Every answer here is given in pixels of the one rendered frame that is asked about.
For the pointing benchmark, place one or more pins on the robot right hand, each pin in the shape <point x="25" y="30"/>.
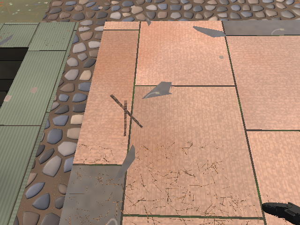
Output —
<point x="289" y="211"/>

